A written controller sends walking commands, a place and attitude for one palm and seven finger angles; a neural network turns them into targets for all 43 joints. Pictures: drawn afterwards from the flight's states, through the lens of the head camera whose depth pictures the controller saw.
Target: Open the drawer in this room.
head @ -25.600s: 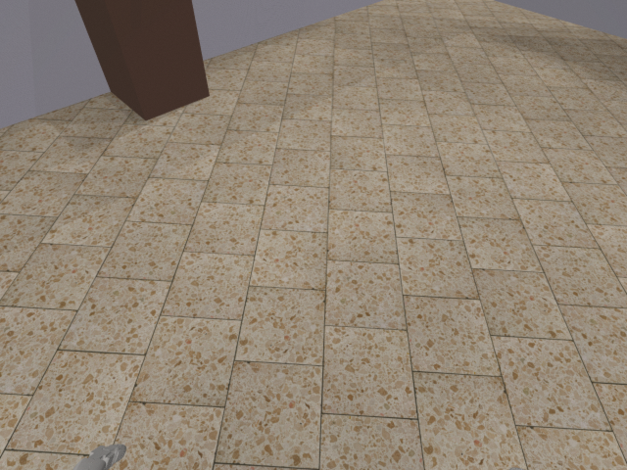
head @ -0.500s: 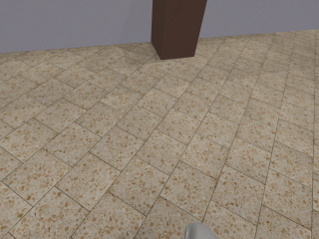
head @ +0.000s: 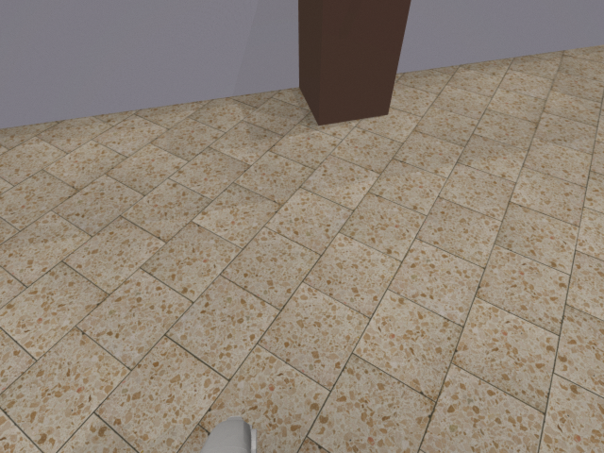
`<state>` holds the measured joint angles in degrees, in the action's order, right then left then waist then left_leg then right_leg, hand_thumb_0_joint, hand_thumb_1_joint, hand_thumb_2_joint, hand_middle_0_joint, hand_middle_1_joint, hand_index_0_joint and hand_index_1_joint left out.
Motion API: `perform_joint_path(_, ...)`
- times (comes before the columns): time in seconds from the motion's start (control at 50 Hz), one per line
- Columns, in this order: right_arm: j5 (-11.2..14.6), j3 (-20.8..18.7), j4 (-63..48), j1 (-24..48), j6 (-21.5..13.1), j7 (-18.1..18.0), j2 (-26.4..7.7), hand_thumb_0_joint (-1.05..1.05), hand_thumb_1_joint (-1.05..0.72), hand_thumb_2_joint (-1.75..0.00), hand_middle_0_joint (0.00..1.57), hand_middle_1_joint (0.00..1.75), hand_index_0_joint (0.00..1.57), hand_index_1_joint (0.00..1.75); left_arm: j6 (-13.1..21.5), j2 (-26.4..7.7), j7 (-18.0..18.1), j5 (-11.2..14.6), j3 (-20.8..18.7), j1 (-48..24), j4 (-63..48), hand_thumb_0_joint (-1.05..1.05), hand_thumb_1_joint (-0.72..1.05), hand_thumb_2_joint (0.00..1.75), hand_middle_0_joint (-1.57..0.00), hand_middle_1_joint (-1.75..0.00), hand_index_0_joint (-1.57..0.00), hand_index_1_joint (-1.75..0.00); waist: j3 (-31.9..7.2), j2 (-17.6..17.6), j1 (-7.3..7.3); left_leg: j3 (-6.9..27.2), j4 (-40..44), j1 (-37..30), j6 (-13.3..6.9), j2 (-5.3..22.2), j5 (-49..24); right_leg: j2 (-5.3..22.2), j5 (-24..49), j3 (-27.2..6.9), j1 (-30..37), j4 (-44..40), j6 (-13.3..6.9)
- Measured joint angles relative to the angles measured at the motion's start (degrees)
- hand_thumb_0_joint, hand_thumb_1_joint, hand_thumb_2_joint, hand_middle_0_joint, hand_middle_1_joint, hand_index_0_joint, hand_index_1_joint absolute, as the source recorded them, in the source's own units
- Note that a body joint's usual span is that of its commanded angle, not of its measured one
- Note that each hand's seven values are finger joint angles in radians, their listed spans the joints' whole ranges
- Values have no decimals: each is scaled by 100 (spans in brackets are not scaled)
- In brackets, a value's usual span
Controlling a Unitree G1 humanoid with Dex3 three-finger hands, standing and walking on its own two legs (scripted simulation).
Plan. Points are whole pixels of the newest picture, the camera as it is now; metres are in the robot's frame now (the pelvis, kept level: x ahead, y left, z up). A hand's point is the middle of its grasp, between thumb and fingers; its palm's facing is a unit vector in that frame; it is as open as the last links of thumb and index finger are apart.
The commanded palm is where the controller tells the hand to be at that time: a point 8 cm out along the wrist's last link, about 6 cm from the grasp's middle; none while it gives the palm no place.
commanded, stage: turn or walk to find it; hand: left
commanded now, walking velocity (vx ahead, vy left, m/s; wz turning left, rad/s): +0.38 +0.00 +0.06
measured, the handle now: out of the picture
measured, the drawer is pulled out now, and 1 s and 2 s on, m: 0.00 0.00 0.00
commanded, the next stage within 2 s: stand and wait in 1.40 s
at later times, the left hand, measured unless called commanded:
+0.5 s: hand (176, 369) +0.27 +0.24 -0.17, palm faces +0.04 -0.98 -0.18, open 7.4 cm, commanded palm none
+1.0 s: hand (233, 294) +0.42 +0.17 -0.16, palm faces +0.09 -0.97 -0.23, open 7.2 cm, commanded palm none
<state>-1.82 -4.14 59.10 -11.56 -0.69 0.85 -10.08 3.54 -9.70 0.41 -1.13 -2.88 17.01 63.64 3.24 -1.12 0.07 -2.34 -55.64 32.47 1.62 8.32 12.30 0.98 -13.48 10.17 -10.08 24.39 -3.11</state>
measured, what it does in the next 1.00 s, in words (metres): walks ahead: left foot, then right foot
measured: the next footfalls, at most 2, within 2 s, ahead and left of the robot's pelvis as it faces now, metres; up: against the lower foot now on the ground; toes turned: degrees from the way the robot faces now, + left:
left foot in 0.20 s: +0.20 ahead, +0.16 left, +0.00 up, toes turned +10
right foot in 0.68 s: +0.44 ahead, -0.12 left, +0.00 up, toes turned -11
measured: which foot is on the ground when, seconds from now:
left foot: up 0.00-0.18, down 0.20-0.68, up 0.70-1.00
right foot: down 0.00-0.20, up 0.22-0.66, down 0.68-1.00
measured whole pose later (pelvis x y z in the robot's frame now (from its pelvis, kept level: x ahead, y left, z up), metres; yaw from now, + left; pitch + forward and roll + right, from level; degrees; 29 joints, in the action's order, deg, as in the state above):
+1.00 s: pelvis +0.43 -0.02 +0.00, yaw +1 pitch +0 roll +0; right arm -1.9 -4.6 59.3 -10.1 -0.5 1.4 -10.8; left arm 4.5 -9.4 0.6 -1.2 -3.1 17.6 63.4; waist 2.3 -1.8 0.6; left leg -3.5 -57.6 33.5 2.3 8.5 10.2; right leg 2.2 -14.3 12.4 -7.5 22.1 -2.1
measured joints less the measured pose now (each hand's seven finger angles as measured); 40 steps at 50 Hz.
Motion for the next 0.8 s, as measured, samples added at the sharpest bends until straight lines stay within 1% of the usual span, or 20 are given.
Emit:
perform_joint_path(0.1,7,16,-73,348,-26,69,-65,0,-92,-90,19,30,19,30,38,44,-26,-11,20,353,134,0,92,90,-20,-30,-19,-30,-35,75,264,-193,1344,-322,29,-59,-111,12,-251,89,447,-224,163)
perform_joint_path(0.14,9,35,-96,461,-54,82,-57,0,-92,-90,19,30,19,30,26,63,-26,-18,22,467,175,0,92,90,-20,-30,-19,-30,-19,126,362,-295,1773,-579,-5,-136,-37,56,-434,113,585,-170,262)
perform_joint_path(0.18,0,63,-136,530,-132,85,-47,0,-91,-90,19,30,19,30,-6,91,-28,-8,26,598,230,0,92,90,-20,-30,-19,-30,-26,174,406,-433,2290,-978,-52,-249,-61,147,-728,113,648,89,390)
perform_joint_path(0.2,-16,73,-156,565,-202,75,-34,0,-91,-90,19,30,20,30,-31,105,-34,5,29,652,262,0,91,90,-20,-30,-19,-30,-19,214,398,-479,2438,-1124,-138,-314,-221,237,-936,75,562,457,414)
perform_joint_path(0.22,-31,75,-172,608,-271,59,7,0,-91,-90,19,30,20,30,-77,105,-46,23,35,632,303,0,91,90,-20,-30,-19,-30,36,290,382,-539,2280,-1138,-234,-384,-172,342,-1157,-48,345,1132,381)
perform_joint_path(0.26,-29,116,-208,597,-348,28,76,0,-91,-90,19,30,20,30,-169,115,-58,21,53,549,322,0,91,90,-20,-30,-19,-30,111,322,359,-652,2131,-1306,-357,-421,116,354,-1421,-363,-256,2677,308)
perform_joint_path(0.3,-14,141,-184,456,-358,-11,151,0,-91,-90,20,30,20,30,-213,110,-82,7,39,422,305,0,91,90,-20,-30,-19,-30,82,281,282,-721,2343,-1595,-377,-440,226,378,-1221,-453,-831,3669,285)
perform_joint_path(0.32,-9,150,-146,355,-357,-29,188,0,-91,-90,20,30,20,30,-223,93,-99,-6,27,335,270,0,91,90,-20,-30,-19,-30,59,260,240,-741,2509,-1748,-359,-457,210,419,-1065,-461,-1080,3913,294)
perform_joint_path(0.34,55,53,-142,254,-393,-101,202,-1,-92,-90,20,30,20,30,-228,74,-109,-22,10,248,213,1,91,90,-20,-30,-19,-30,32,254,195,-768,2685,-1895,-358,-488,190,469,-893,-492,-1315,4037,312)
perform_joint_path(0.38,65,0,-90,58,-432,-167,117,-3,-95,-90,20,30,20,30,-240,21,-115,-45,-25,55,68,1,91,90,-20,-30,-19,-30,-22,259,112,-810,3015,-2171,-363,-555,156,571,-536,-553,-1718,4084,360)
perform_joint_path(0.46,43,17,168,-439,-388,-165,47,-3,-95,-90,20,30,20,30,-283,-113,-126,-59,-110,-384,-248,0,91,90,-20,-30,-19,-30,-128,312,44,-846,3516,-2647,-314,-658,171,749,78,-626,-2309,3878,482)
perform_joint_path(0.5,35,29,305,-684,-348,-155,66,-2,-94,-90,20,30,20,30,-307,-156,-142,-48,-127,-602,-391,0,91,90,-20,-30,-19,-30,-140,309,7,-840,3672,-2852,-258,-668,231,808,255,-607,-2428,3502,533)
perform_joint_path(0.58,4,43,511,-1056,-277,-124,134,-1,-93,-90,20,30,20,30,-306,-185,-182,-23,-117,-976,-605,0,92,90,-20,-30,-19,-30,-74,246,-133,-847,3764,-3194,-84,-614,483,825,400,-497,-2294,2218,536)
perform_joint_path(0.64,-18,43,624,-1250,-228,-100,170,0,-92,-90,20,30,20,30,-251,-182,-200,-17,-91,-1147,-690,0,91,90,-20,-30,-19,-30,-9,160,-260,-881,3555,-3385,111,-493,856,701,344,-351,-1959,1412,446)
perform_joint_path(0.68,-5,51,694,-1394,-201,-82,201,0,-91,-90,20,30,20,30,-133,-183,-212,-32,-63,-1194,-729,0,91,90,-20,-30,-19,-30,15,100,-287,-851,3014,-3359,222,-341,1275,555,453,-220,-1567,928,330)
perform_joint_path(0.7,19,52,751,-1372,-163,-66,194,0,-91,-90,20,30,20,30,-37,-140,-194,-52,-63,-1236,-716,0,91,90,-20,-30,-19,-30,77,0,-263,-772,2343,-3133,138,-175,1472,467,384,-154,-1553,1086,204)
perform_joint_path(0.72,47,65,767,-1302,-99,-53,191,0,-91,-90,20,30,20,30,47,-103,-176,-40,-46,-1252,-710,0,91,90,-20,-30,-19,-30,147,-37,-263,-518,1389,-2759,45,-152,1620,444,216,-109,-1549,1300,112)
perform_joint_path(0.74,71,74,747,-1218,-44,-48,183,1,-91,-90,20,30,20,30,95,-60,-156,-18,-27,-1243,-693,0,91,90,-20,-30,-19,-30,212,-45,-266,-260,430,-2358,-36,-220,1672,448,62,-70,-1467,1395,56)
perform_joint_path(0.78,87,60,685,-1012,5,-40,151,1,-91,-90,20,30,20,30,110,35,-119,10,0,-1140,-625,0,91,90,-20,-30,-19,-30,271,-37,-211,-38,-974,-1620,-136,-310,1380,439,-66,-15,-1180,1266,34)
perform_joint_path(0.8,75,45,635,-891,11,-38,123,1,-91,-90,20,30,20,30,96,83,-102,22,17,-1047,-577,0,91,90,-20,-30,-19,-30,270,-40,-174,-16,-1329,-1303,-158,-301,1136,417,-59,3,-1022,1118,47)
